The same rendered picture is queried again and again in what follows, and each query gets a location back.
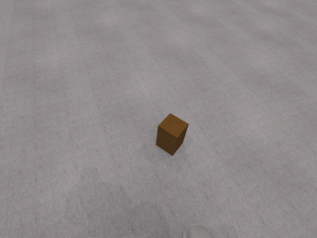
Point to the carton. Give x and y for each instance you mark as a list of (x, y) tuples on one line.
[(171, 133)]

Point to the right robot thigh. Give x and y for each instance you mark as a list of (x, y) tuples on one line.
[(195, 231)]

